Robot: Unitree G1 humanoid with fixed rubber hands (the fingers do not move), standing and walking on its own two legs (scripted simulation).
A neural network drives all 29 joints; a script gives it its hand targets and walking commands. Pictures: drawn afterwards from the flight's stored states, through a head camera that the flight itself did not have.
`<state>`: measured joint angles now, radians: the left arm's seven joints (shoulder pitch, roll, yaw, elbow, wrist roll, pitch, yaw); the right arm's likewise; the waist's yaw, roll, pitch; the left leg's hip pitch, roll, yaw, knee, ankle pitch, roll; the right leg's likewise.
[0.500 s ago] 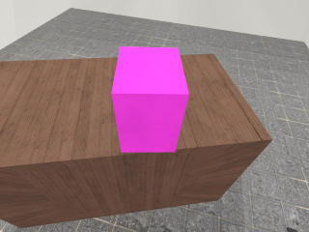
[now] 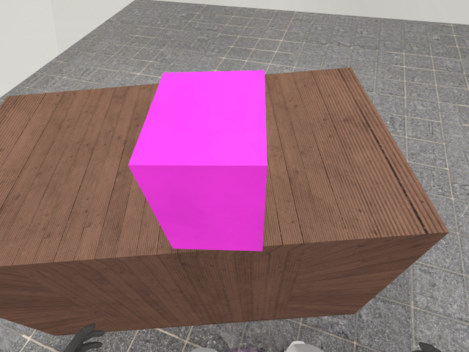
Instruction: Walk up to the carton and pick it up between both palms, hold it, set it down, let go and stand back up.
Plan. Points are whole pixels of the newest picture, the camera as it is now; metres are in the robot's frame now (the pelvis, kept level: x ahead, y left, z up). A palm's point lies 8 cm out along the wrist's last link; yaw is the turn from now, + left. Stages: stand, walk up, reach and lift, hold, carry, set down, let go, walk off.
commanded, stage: walk up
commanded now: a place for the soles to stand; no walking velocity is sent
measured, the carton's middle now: (215, 166) +0.44 +0.06 +0.06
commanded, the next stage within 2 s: none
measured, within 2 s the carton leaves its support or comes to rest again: neither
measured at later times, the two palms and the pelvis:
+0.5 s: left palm out of the picture +0.03 +0.35 -0.10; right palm out of the picture +0.09 -0.30 -0.07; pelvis -0.04 +0.02 +0.01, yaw +2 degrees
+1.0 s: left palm out of the picture +0.06 +0.35 -0.09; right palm out of the picture +0.03 -0.32 -0.07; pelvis -0.03 +0.02 +0.00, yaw -1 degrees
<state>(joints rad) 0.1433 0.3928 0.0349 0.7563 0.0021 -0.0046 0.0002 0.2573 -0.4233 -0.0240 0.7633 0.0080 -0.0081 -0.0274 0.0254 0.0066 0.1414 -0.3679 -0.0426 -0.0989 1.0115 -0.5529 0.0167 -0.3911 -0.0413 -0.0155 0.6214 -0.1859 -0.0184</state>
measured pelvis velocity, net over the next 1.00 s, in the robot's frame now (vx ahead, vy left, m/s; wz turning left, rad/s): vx -0.03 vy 0.02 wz -0.01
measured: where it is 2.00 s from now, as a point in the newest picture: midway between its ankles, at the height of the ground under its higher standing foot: outside the picture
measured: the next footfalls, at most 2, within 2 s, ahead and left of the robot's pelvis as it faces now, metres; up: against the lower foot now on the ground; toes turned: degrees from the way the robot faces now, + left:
left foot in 0.16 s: +0.02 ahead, +0.15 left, +0.00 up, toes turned +2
right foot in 0.48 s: -0.03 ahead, -0.11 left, +0.00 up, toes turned +3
